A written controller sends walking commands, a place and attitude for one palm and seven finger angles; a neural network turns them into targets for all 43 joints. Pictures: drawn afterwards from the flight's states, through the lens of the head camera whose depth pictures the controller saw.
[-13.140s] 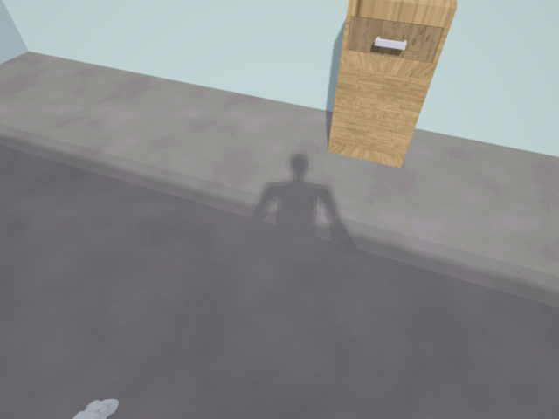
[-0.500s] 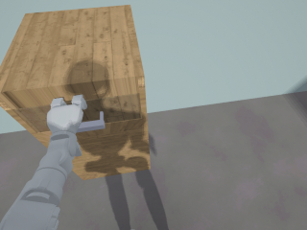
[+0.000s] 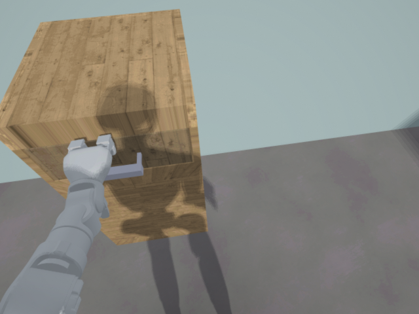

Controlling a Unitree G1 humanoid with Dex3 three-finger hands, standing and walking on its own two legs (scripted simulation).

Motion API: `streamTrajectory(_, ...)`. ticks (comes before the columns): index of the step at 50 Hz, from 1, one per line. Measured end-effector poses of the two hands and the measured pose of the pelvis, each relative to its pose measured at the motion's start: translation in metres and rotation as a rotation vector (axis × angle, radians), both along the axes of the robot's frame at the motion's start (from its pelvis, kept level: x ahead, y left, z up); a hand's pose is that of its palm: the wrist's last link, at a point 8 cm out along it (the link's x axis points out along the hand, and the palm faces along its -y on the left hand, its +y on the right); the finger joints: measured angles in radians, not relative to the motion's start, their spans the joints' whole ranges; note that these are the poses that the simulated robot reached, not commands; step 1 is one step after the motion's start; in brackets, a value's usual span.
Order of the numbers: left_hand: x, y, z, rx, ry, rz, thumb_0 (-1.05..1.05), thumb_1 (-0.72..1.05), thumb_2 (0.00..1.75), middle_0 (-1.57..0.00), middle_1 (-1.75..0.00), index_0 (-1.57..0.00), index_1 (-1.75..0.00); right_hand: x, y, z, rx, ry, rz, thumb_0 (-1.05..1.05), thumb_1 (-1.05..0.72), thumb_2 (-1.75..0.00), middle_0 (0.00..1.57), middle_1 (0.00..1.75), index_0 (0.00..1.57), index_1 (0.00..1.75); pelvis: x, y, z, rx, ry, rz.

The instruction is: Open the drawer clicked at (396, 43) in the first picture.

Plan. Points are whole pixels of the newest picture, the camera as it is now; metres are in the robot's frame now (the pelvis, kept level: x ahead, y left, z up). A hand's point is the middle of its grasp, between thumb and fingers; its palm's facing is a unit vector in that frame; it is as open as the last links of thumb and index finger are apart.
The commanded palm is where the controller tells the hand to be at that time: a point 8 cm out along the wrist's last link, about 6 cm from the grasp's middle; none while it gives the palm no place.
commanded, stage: move the hooked fingers above the handle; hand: left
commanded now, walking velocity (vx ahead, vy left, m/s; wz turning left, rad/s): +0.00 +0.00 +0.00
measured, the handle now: (116, 166) +0.47 +0.25 -0.06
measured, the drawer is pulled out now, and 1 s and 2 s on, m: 0.00 0.00 0.00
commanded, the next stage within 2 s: none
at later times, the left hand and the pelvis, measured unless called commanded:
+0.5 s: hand (95, 188) +0.37 +0.26 -0.01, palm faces -0.18 -0.05 -0.98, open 13.9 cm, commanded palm +0.37 +0.24 +0.05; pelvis +0.00 -0.01 +0.00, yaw +1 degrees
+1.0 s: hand (111, 185) +0.39 +0.23 -0.02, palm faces -0.17 -0.09 -0.98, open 13.9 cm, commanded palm +0.38 +0.24 +0.05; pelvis +0.00 +0.01 +0.00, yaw +1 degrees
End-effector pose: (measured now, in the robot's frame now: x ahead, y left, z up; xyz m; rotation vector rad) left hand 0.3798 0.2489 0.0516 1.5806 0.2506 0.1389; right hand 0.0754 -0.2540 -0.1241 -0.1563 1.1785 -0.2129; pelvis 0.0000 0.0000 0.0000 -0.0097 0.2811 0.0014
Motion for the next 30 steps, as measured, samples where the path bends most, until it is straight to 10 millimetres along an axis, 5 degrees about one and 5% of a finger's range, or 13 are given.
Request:
streamTrajectory(5,-0.002,-0.019,-0.008,-0.071,0.053,-0.099,-0.01,-0.49,0.30,-0.31,-1.20,-0.31,-1.20,-0.004,-0.004,0.003,-0.028,0.016,0.003,0.01,-0.90,-0.90,0.20,0.30,0.21,0.30,0.002,-0.003,0.001,-0.001,-0.009,0.013)
streamTrajectory(10,0.005,-0.044,0.001,-0.082,-0.069,-0.236,0.00,-0.49,0.30,-0.32,-1.20,-0.32,-1.20,-0.005,-0.011,0.001,-0.051,0.014,-0.003,0.01,-0.90,-0.90,0.20,0.30,0.21,0.30,0.002,-0.004,-0.004,-0.001,0.006,0.009)
streamTrajectory(15,0.010,-0.029,0.010,-0.012,-0.159,-0.128,0.00,-0.49,0.30,-0.32,-1.20,-0.32,-1.20,-0.005,-0.012,-0.006,-0.023,0.015,-0.012,0.01,-0.90,-0.90,0.20,0.30,0.21,0.30,0.000,-0.005,-0.007,0.005,0.017,-0.011)
streamTrajectory(23,-0.013,0.013,-0.004,-0.021,0.070,0.074,0.00,-0.49,0.30,-0.31,-1.20,-0.31,-1.20,-0.002,-0.006,0.002,-0.005,0.011,-0.014,0.01,-0.90,-0.90,0.20,0.30,0.21,0.30,0.003,-0.007,0.003,0.008,-0.013,-0.002)
streamTrajectory(30,-0.011,-0.028,-0.004,-0.101,0.004,-0.246,-0.01,-0.49,0.30,-0.32,-1.20,-0.32,-1.20,0.008,-0.014,0.008,-0.092,-0.013,0.031,0.01,-0.90,-0.90,0.20,0.30,0.21,0.30,-0.001,-0.002,-0.003,-0.007,-0.006,0.030)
